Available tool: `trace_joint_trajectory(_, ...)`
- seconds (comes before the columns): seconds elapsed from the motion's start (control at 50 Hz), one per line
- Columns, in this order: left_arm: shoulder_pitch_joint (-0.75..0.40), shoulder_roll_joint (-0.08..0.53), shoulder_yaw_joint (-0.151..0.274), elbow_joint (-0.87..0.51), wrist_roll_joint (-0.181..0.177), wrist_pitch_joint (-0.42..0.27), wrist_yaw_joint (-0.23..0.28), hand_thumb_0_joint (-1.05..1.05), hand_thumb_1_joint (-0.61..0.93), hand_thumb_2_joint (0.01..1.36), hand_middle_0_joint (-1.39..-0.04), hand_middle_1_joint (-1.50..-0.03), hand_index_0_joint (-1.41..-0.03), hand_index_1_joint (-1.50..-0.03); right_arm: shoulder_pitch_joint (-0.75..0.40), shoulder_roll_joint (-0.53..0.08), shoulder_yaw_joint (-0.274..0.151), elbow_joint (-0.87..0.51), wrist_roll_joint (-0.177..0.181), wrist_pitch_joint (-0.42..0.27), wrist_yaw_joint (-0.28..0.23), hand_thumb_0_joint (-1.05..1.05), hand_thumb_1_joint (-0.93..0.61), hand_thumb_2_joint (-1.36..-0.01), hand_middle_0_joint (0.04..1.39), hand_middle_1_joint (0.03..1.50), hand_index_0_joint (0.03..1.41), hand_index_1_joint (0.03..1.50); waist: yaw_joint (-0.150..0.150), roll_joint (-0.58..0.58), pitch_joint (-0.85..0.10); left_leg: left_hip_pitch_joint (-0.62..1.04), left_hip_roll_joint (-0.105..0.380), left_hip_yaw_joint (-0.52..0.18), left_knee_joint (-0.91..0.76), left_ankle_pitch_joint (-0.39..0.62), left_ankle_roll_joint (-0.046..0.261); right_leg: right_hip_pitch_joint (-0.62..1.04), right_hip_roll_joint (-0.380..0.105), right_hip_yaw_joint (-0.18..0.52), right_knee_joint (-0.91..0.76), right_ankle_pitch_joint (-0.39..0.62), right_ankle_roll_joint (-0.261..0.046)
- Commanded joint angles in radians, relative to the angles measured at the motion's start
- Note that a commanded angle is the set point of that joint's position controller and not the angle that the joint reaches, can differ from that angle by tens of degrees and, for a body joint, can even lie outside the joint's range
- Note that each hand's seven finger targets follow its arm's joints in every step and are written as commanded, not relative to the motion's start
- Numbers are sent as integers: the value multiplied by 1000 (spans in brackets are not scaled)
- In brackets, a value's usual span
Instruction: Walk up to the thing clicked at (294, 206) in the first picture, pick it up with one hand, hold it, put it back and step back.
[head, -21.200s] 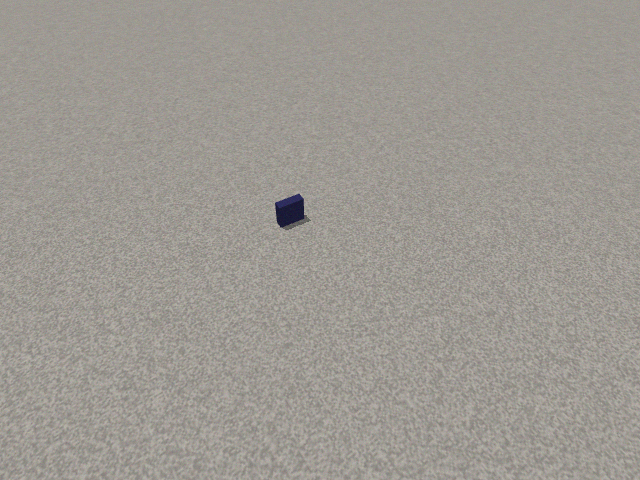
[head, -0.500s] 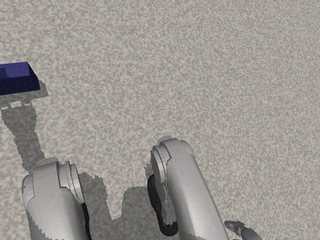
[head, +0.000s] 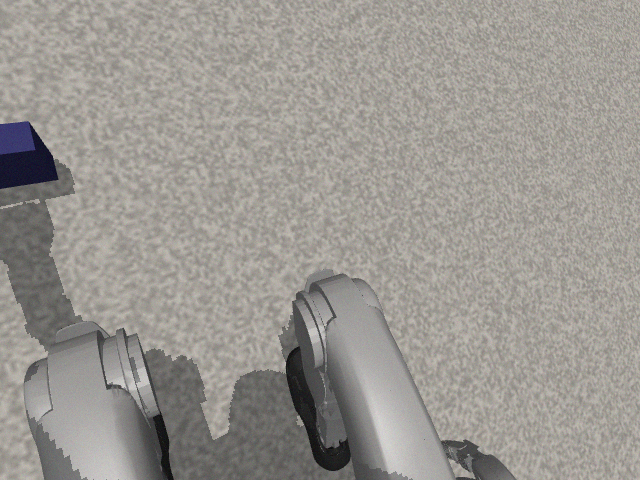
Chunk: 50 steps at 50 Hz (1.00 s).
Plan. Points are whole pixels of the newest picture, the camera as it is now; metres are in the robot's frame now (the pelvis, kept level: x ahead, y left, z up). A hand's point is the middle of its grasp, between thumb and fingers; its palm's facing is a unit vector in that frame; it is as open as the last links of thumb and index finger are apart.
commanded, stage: rise first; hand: left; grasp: from above
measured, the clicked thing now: out of the picture +0.55 +0.31 -0.28
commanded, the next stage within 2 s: approach in 0.88 s
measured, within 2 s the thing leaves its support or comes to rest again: neither
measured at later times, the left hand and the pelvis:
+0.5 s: hand out of the picture +0.50 +0.35 -0.17, palm faces -0.46 -0.07 -0.88, open 14.1 cm; pelvis +0.00 +0.00 -0.01, yaw -1 degrees
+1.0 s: hand out of the picture +0.50 +0.35 -0.17, palm faces -0.46 -0.07 -0.89, open 13.8 cm; pelvis +0.00 +0.00 -0.01, yaw -1 degrees
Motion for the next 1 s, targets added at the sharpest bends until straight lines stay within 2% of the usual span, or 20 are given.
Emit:
trace_joint_trajectory(0.0,-336,264,26,-142,-11,4,36,0,-565,1004,-70,-1035,-72,-1031,216,-276,-73,3,-3,1,-17,0,-913,-904,199,300,200,300,-20,410,-674,586,2,125,-203,164,49,283,15,-107,-233,263,-93)
trace_joint_trajectory(0.16,-356,282,32,-143,-10,4,40,0,-556,999,-71,-1026,-75,-1021,215,-283,-63,-11,-7,3,-15,0,-909,-902,199,300,200,300,-28,434,-674,585,2,114,-213,154,43,267,13,-119,-216,254,-95)
trace_joint_trajectory(0.22,-350,267,16,-125,-4,6,34,0,-560,1001,-75,-1028,-77,-1026,210,-285,-59,-11,-8,3,-15,0,-911,-903,199,300,200,300,-40,432,-643,585,4,106,-213,140,42,241,15,-123,-211,243,-98)
trace_joint_trajectory(0.26,-359,309,37,-156,-8,3,37,0,-566,1010,-75,-1021,-74,-1021,213,-286,-53,-18,-11,5,-15,0,-909,-903,200,300,200,300,-28,437,-690,578,1,120,-193,167,46,292,16,-114,-215,269,-92)
trace_joint_trajectory(0.32,-341,278,19,-127,-12,7,34,0,-557,998,-82,-1019,-83,-1018,210,-283,-51,-16,-12,5,-15,0,-910,-903,199,300,200,300,-41,422,-658,574,3,115,-192,159,48,267,17,-120,-217,261,-92)
trace_joint_trajectory(0.36,-355,300,30,-145,-14,5,33,0,-557,997,-81,-1021,-82,-1019,210,-287,-49,-17,-10,4,-17,0,-911,-903,199,300,200,300,-39,445,-663,586,4,109,-197,169,43,263,14,-122,-206,267,-94)
trace_joint_trajectory(0.38,-342,303,30,-142,-14,7,31,0,-552,996,-82,-1015,-83,-1013,204,-288,-49,-20,-9,5,-16,0,-909,-902,200,300,200,300,-26,444,-672,590,5,107,-199,167,42,255,16,-123,-202,261,-97)
trace_joint_trajectory(0.46,-345,294,23,-132,-19,8,28,0,-548,992,-94,-1002,-93,-1003,211,-289,-45,-20,-10,9,-14,0,-911,-903,200,300,200,300,-42,423,-659,573,4,116,-180,184,49,279,18,-118,-214,283,-89)
trace_joint_trajectory(0.5,-358,310,31,-149,-21,4,27,0,-540,988,-105,-984,-102,-987,217,-289,-38,-20,-15,7,-14,0,-910,-902,200,300,200,300,-50,426,-656,561,4,113,-182,175,48,293,16,-121,-213,278,-88)
trace_joint_trajectory(0.54,-372,335,38,-175,-14,1,24,0,-544,992,-103,-980,-98,-985,207,-293,-38,-28,-12,11,-15,0,-908,-902,200,300,200,300,-38,458,-683,582,5,112,-190,175,44,288,16,-123,-209,272,-92)
trace_joint_trajectory(0.58,-333,311,29,-149,-18,3,24,0,-535,986,-108,-984,-105,-986,202,-289,-35,-31,-15,14,-13,0,-909,-902,200,300,200,300,-32,455,-685,580,7,110,-183,184,44,291,20,-122,-203,279,-92)
trace_joint_trajectory(0.6,-324,300,27,-139,-20,2,22,0,-540,988,-108,-980,-103,-985,217,-289,-38,-26,-16,14,-12,0,-910,-902,200,300,200,300,-45,427,-686,572,4,111,-177,195,49,309,21,-123,-211,292,-86)
trace_joint_trajectory(0.66,-336,324,37,-171,-19,5,21,0,-532,980,-118,-972,-113,-976,205,-286,-38,-32,-12,17,-12,0,-911,-903,200,300,200,300,-28,449,-684,579,5,112,-186,196,45,297,19,-122,-205,287,-92)
trace_joint_trajectory(0.72,-348,304,27,-167,-25,9,20,0,-506,958,-129,-965,-128,-966,206,-292,-38,-35,-11,17,-13,0,-909,-902,200,300,200,300,-48,433,-672,589,8,105,-180,202,46,276,19,-127,-202,293,-91)
trace_joint_trajectory(0.8,-340,318,31,-169,-19,10,20,0,-511,960,-124,-974,-124,-973,201,-287,-35,-36,-10,16,-12,0,-911,-902,200,300,200,300,-33,456,-669,577,5,112,-185,186,44,282,19,-122,-204,278,-94)
trace_joint_trajectory(0.86,-346,287,17,-160,-27,13,14,0,-496,949,-135,-973,-137,-971,205,-288,-37,-41,-10,16,-11,0,-910,-902,200,300,200,300,-48,444,-660,570,6,107,-187,179,45,272,21,-127,-204,275,-93)
trace_joint_trajectory(0.9,-357,333,38,-198,-25,12,16,0,-482,939,-144,-961,-147,-958,204,-292,-38,-45,-7,19,-13,0,-909,-902,200,300,200,300,-28,452,-687,575,6,113,-187,187,46,301,19,-122,-212,285,-90)
trace_joint_trajectory(0.94,-334,299,19,-160,-25,15,8,0,-493,946,-144,-958,-142,-959,198,-284,-37,-43,-10,20,-12,0,-911,-903,200,300,200,300,-38,445,-671,561,6,113,-184,173,47,290,21,-118,-209,273,-91)
trace_joint_trajectory(0.96,-336,282,8,-158,-28,14,5,0,-552,1002,-153,-936,-126,-964,203,-283,-35,-40,-10,19,-12,0,-919,-905,199,300,199,300,-48,420,-654,543,6,113,-176,168,50,293,22,-117,-215,274,-88)
trace_joint_trajectory(0.98,-349,274,4,-175,-29,12,5,0,-487,934,-118,-1016,-131,-1001,214,-283,-35,-36,-12,19,-13,0,-910,-898,200,300,200,300,-54,405,-661,537,6,113,-172,175,53,312,23,-117,-222,284,-83)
